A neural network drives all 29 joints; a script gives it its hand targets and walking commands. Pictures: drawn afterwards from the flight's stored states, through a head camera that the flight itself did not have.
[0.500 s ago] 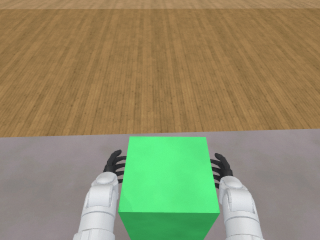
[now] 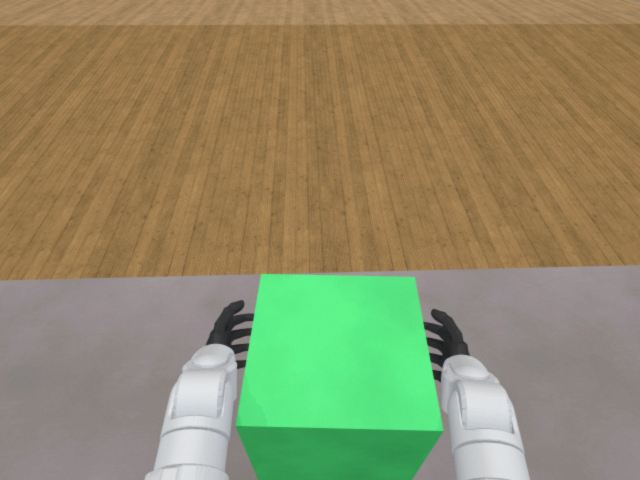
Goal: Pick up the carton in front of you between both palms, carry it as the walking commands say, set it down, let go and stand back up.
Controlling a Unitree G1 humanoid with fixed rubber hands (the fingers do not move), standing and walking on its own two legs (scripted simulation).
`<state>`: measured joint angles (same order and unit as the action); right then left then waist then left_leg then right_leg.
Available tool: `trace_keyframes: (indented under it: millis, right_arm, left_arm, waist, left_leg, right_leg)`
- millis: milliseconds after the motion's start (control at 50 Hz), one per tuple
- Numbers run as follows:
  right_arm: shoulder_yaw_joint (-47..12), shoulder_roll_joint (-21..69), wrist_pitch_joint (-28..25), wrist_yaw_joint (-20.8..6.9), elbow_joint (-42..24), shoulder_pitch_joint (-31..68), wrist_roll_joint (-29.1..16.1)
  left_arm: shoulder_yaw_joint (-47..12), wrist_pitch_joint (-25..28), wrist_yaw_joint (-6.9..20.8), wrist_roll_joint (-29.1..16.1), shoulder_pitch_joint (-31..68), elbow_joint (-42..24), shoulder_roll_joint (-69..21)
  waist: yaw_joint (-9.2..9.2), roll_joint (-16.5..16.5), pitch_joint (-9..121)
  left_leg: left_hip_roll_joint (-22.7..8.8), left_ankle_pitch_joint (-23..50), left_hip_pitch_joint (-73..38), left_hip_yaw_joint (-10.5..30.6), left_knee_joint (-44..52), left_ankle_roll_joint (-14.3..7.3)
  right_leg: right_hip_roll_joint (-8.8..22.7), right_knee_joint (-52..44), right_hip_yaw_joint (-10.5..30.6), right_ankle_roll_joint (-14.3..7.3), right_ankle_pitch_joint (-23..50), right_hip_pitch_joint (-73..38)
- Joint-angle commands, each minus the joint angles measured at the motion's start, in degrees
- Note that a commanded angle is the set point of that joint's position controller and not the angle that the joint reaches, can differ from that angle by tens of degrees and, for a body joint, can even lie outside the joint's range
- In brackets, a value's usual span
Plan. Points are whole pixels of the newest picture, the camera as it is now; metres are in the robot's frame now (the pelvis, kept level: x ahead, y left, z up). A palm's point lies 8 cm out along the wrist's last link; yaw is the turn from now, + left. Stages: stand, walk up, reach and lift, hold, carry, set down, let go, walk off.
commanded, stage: reach and lift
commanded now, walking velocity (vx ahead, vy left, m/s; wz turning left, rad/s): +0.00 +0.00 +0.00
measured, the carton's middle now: (335, 386) +0.29 +0.00 -0.04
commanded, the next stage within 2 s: hold in 0.08 s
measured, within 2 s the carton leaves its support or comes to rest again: neither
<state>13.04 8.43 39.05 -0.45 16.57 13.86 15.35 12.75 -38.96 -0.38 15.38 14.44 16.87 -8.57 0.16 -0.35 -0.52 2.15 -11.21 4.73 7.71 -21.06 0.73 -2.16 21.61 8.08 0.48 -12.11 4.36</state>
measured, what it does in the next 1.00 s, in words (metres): stands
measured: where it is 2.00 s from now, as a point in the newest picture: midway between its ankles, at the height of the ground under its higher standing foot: (337, 418)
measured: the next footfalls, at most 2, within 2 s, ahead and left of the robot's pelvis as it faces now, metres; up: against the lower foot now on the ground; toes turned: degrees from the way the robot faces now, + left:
right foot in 1.36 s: +0.25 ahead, -0.11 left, +0.00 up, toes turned -10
left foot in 1.80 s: +0.65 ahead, +0.07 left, +0.00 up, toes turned +10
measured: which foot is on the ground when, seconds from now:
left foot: down 0.00-1.00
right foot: down 0.00-1.00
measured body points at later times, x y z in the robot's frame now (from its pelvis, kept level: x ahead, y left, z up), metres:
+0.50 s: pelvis +0.00 +0.00 +0.00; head -0.04 +0.00 +0.45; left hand +0.29 +0.15 +0.04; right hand +0.29 -0.15 +0.04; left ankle +0.01 +0.13 -0.75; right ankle +0.00 -0.13 -0.75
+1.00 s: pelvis +0.02 -0.01 -0.01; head -0.03 -0.02 +0.44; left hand +0.32 +0.14 +0.07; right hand +0.31 -0.16 +0.06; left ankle +0.01 +0.13 -0.74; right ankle +0.00 -0.14 -0.75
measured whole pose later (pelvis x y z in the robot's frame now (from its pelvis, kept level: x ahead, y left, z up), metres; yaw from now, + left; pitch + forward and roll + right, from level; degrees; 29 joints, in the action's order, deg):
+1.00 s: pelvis +0.02 -0.01 -0.01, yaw +0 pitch +1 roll -1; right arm 9.2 7.0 52.2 1.8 -0.5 11.9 10.3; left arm 9.1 -51.5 -3.2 9.5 13.3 1.4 -8.4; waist 0.3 -2.1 8.5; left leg -1.8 -21.2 16.2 2.5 -34.0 0.3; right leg 0.3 29.0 -0.6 0.8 -16.2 13.5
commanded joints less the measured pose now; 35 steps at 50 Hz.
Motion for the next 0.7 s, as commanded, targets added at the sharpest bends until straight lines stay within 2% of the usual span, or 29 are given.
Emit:
trace_keyframes:
  millis: [0, 20, 40, 60, 100, 140, 160, 180, 200, 220, 240, 260, 280, 300, 340, 360, 380, 400, 420, 480, 500, 520, 540, 560, 600, 620, 640, 660, 680]
  right_arm:
    - [-32.5, 53.2, -2.1, -12.8, -5.5, 30.6, -16.1]
    - [-31.5, 53.0, -1.7, -12.7, -4.4, 31.5, -14.4]
    - [-33.0, 54.1, -2.2, -12.4, -6.7, 28.7, -16.1]
    - [-32.5, 53.3, -1.2, -12.1, -6.8, 27.2, -14.7]
    - [-32.1, 51.3, -0.7, -12.3, -4.9, 27.5, -14.3]
    - [-34.3, 50.7, 0.2, -12.0, -9.9, 27.1, -15.9]
    - [-33.1, 51.8, 1.2, -11.7, -7.7, 25.2, -16.2]
    - [-33.6, 50.2, 1.8, -11.5, -10.6, 25.1, -15.5]
    - [-33.7, 49.9, 2.7, -11.4, -10.5, 23.9, -16.5]
    - [-31.9, 49.4, 2.8, -11.9, -8.5, 23.2, -14.6]
    - [-31.0, 49.6, 3.4, -11.9, -7.0, 21.9, -14.4]
    - [-32.3, 49.1, 2.9, -12.1, -10.0, 23.6, -14.8]
    - [-31.3, 48.8, 3.0, -12.1, -8.0, 23.7, -14.9]
    - [-33.2, 50.2, 2.7, -12.5, -10.8, 24.8, -15.3]
    - [-33.3, 49.3, 2.8, -12.4, -11.0, 24.7, -15.9]
    - [-35.4, 49.0, 2.6, -12.5, -13.0, 25.1, -16.9]
    - [-34.2, 50.6, 2.9, -12.5, -11.6, 24.7, -15.2]
    - [-34.1, 48.9, 2.8, -12.6, -11.4, 26.3, -15.6]
    - [-35.0, 48.7, 2.3, -12.4, -12.7, 24.5, -15.7]
    - [-33.8, 47.9, 2.2, -12.4, -11.4, 26.9, -15.6]
    - [-32.9, 48.7, 2.4, -12.3, -11.0, 25.5, -15.3]
    - [-33.0, 49.6, 2.2, -12.4, -10.9, 27.6, -15.4]
    - [-31.2, 49.0, 2.3, -12.3, -8.2, 27.9, -15.1]
    - [-33.0, 48.0, 2.2, -12.5, -10.4, 27.9, -15.2]
    - [-32.8, 50.0, 2.6, -12.6, -9.2, 28.3, -14.0]
    - [-32.1, 50.0, 2.4, -12.8, -8.4, 28.6, -14.8]
    - [-32.3, 49.9, 2.6, -13.2, -7.4, 27.5, -14.6]
    - [-29.3, 49.8, 2.0, -13.2, -5.4, 32.3, -14.3]
    - [-31.1, 50.3, 1.9, -13.3, -6.3, 31.9, -14.5]
  left_arm:
    - [-30.6, 1.3, 13.8, -12.5, 27.1, -4.0, -51.6]
    - [-29.7, 1.4, 13.7, -12.8, 28.0, -3.8, -53.1]
    - [-33.4, 1.3, 13.8, -15.1, 26.7, -3.3, -53.0]
    - [-32.3, 1.1, 14.2, -14.4, 25.4, -5.6, -51.8]
    - [-31.3, -0.1, 13.5, -13.5, 26.0, -4.0, -52.4]
    - [-33.9, -1.0, 13.6, -15.5, 24.8, -7.3, -53.8]
    - [-33.2, -1.6, 13.5, -15.2, 23.8, -6.9, -51.2]
    - [-34.8, -2.6, 13.3, -15.9, 23.6, -8.4, -52.6]
    - [-33.7, -3.0, 13.5, -16.4, 21.4, -8.0, -50.6]
    - [-32.0, -3.2, 13.5, -13.8, 19.7, -7.5, -50.6]
    - [-31.5, -3.5, 13.5, -14.0, 19.7, -6.8, -49.4]
    - [-31.7, -3.5, 13.3, -14.1, 20.3, -6.8, -50.8]
    - [-32.3, -3.2, 13.5, -13.3, 22.2, -9.2, -49.1]
    - [-32.4, -3.1, 13.6, -14.5, 21.1, -8.6, -50.1]
    - [-32.7, -3.4, 13.5, -14.8, 21.0, -9.5, -50.4]
    - [-34.8, -3.1, 13.2, -16.3, 21.3, -11.1, -52.0]
    - [-33.4, -3.5, 13.2, -15.2, 21.7, -10.2, -51.2]
    - [-33.6, -3.1, 12.9, -15.5, 23.6, -10.9, -51.6]
    - [-35.3, -3.1, 12.6, -16.9, 24.3, -11.1, -53.4]
    - [-32.9, -3.4, 12.7, -14.5, 22.1, -9.6, -50.6]
    - [-33.3, -3.4, 12.7, -14.1, 22.5, -9.7, -50.7]
    - [-32.7, -3.6, 13.0, -14.4, 23.5, -7.5, -51.2]
    - [-32.1, -3.4, 12.9, -13.0, 25.8, -7.2, -49.3]
    - [-32.1, -3.2, 12.9, -13.9, 24.5, -8.5, -52.0]
    - [-32.7, -3.0, 13.2, -15.7, 27.2, -7.9, -51.8]
    - [-31.2, -3.5, 13.4, -14.4, 25.9, -5.3, -52.3]
    - [-31.0, -3.1, 13.6, -13.8, 24.7, -7.1, -51.0]
    - [-30.2, -2.8, 13.9, -13.6, 29.8, -4.2, -50.8]
    - [-30.8, -2.5, 14.1, -14.0, 29.5, -3.7, -53.1]
  waist:
    - [0.94, -0.7, 16.4]
    - [1.6, 1.9, 16.4]
    - [-0.57, 3.8, 15.3]
    - [0.15, 2.7, 15.4]
    - [0.91, -1.1, 14.0]
    - [-0.13, -0.3, 15.7]
    - [-0.06, 0.4, 14.7]
    - [-1.18, -0.7, 13.7]
    - [-0.95, 1.1, 13.0]
    - [0.66, -0.1, 12.4]
    - [-0.94, 0.5, 10.5]
    - [0.4, -0.9, 10.0]
    - [-0.93, 0.5, 10.9]
    - [0.64, 0.9, 10.5]
    - [0.94, 0.1, 11.2]
    - [0.63, 2.6, 13.1]
    - [-0.11, 0.1, 13.0]
    - [-0.03, 0.8, 11.8]
    - [-1.53, 0.7, 15.0]
    - [0.0, -1.2, 13.8]
    - [-0.33, 1.4, 9.7]
    - [-0.35, 0.8, 10.8]
    - [-0.07, -0.1, 9.8]
    - [-0.29, -0.9, 12.6]
    - [-1.08, 2.5, 12.4]
    - [-0.16, -1.2, 10.8]
    - [0.32, -0.3, 10.6]
    - [-1.02, 1.1, 9.0]
    - [0.33, -0.4, 12.1]
  left_leg:
    - [3.8, 12.5, -4.1, -4.7, 1.9, 0.1]
    - [3.4, 9.9, -3.5, -4.1, 1.9, -0.7]
    - [3.6, 12.9, -5.7, -4.3, 1.3, -0.4]
    - [3.3, 11.6, -6.1, -3.9, 2.1, -0.5]
    - [4.0, 13.7, -5.7, -4.6, 2.6, 0.2]
    - [3.9, 16.0, -6.5, -4.1, 2.6, 0.8]
    - [3.3, 16.3, -8.7, -4.3, 2.7, 0.0]
    - [3.9, 17.3, -8.2, -3.5, 3.8, 1.1]
    - [3.7, 17.4, -7.2, -4.1, 3.1, 0.8]
    - [3.8, 14.5, -6.4, -3.5, 4.0, 0.6]
    - [3.5, 13.3, -8.2, -3.8, 4.7, 1.0]
    - [3.4, 12.6, -6.8, -3.9, 4.5, 0.6]
    - [3.6, 14.0, -7.9, -4.1, 4.0, 0.3]
    - [3.3, 13.9, -8.6, -3.6, 5.0, 0.2]
    - [3.6, 16.3, -5.5, -3.4, 4.4, 0.6]
    - [3.7, 18.8, -7.9, -3.3, 3.5, 0.5]
    - [3.7, 17.0, -8.8, -3.4, 3.9, 0.4]
    - [3.9, 16.8, -7.7, -3.4, 3.9, 0.5]
    - [3.9, 17.9, -9.0, -3.8, 3.2, 1.0]
    - [3.8, 12.7, -5.6, -4.1, 3.6, 1.0]
    - [3.6, 13.0, -6.3, -3.1, 3.1, 0.4]
    - [3.6, 11.3, -5.8, -3.8, 3.2, 0.1]
    - [3.4, 10.2, -4.0, -4.4, 4.2, 0.0]
    - [3.9, 12.2, -5.5, -3.8, 3.7, 0.5]
    - [3.3, 9.5, -6.2, -3.4, 4.3, 0.4]
    - [3.6, 8.2, -3.5, -4.5, 3.7, 0.2]
    - [3.3, 7.4, -3.4, -4.3, 3.7, 0.4]
    - [3.2, 4.6, -2.0, -4.1, 3.2, -0.4]
    - [3.8, 4.3, -2.4, -4.5, 3.5, 0.5]
  right_leg:
    - [-2.9, -2.3, -2.8, 0.8, 13.8, -4.4]
    - [-3.1, -1.8, -2.8, 0.6, 11.2, -4.2]
    - [-3.2, -2.5, -2.6, 0.7, 12.6, -2.4]
    - [-3.6, -2.9, -3.2, 0.9, 11.2, -2.3]
    - [-3.5, -3.6, -2.9, 0.4, 12.1, -1.9]
    - [-3.5, -4.1, -2.9, 0.8, 13.3, -4.0]
    - [-3.3, -4.4, -2.5, 1.0, 14.1, -1.9]
    - [-3.8, -4.2, -3.0, 0.8, 16.4, -3.1]
    - [-3.4, -4.7, -3.0, 1.3, 15.3, -5.0]
    - [-3.4, -5.2, -2.9, 0.6, 11.9, -3.9]
    - [-3.2, -5.9, -3.6, 0.7, 11.8, -3.1]
    - [-3.0, -5.7, -3.7, 0.6, 10.5, -1.8]
    - [-3.0, -6.1, -3.3, 0.4, 10.7, -2.2]
    - [-3.5, -5.5, -3.7, 0.9, 11.5, -1.2]
    - [-3.8, -4.7, -3.6, 0.7, 14.4, -6.2]
    - [-3.6, -5.3, -3.5, 0.8, 16.0, -5.7]
    - [-3.6, -5.0, -2.3, 1.0, 16.0, -3.3]
    - [-3.5, -4.2, -3.4, 0.9, 15.9, -2.6]
    - [-3.4, -4.5, -3.0, 0.5, 16.6, -3.7]
    - [-3.9, -4.1, -3.7, 0.4, 11.0, -6.3]
    - [-3.3, -4.4, -2.9, 0.0, 10.5, -2.3]
    - [-3.7, -4.6, -3.5, 0.1, 7.5, -1.8]
    - [-3.4, -4.3, -2.8, 0.5, 11.1, -1.8]
    - [-3.4, -4.5, -3.0, 0.5, 10.6, -3.2]
    - [-4.5, -4.4, -4.1, 0.8, 8.5, -2.6]
    - [-3.5, -4.7, -3.7, 0.4, 6.3, -2.6]
    - [-3.2, -4.8, -3.8, 0.3, 5.3, -2.7]
    - [-3.4, -4.5, -3.4, -0.1, 3.2, -0.7]
    - [-3.4, -4.4, -3.7, 0.1, 3.6, -3.1]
